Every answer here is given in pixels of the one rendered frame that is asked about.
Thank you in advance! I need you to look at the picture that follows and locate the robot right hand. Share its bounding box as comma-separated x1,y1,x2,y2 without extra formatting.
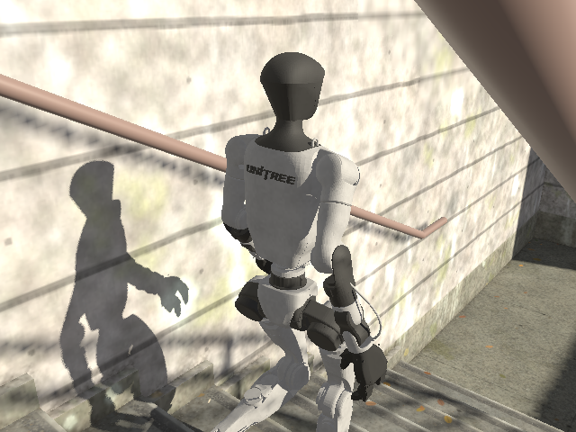
340,344,388,402

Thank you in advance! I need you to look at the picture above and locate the robot left forearm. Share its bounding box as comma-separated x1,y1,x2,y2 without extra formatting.
223,222,264,260

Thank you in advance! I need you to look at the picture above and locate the left robot upper arm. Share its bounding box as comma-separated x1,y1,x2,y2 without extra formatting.
221,134,262,230

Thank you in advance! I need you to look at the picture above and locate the robot right forearm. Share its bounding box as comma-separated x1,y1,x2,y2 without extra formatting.
323,245,374,354

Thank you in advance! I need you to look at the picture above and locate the humanoid robot torso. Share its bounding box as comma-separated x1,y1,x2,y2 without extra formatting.
244,127,329,331

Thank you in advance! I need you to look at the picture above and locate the humanoid robot head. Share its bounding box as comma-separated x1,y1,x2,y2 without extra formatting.
255,52,325,152

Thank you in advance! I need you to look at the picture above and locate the right robot upper arm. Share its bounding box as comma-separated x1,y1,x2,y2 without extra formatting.
310,148,360,274

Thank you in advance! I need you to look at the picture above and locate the robot left hand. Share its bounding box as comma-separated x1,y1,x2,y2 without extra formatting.
256,259,273,275

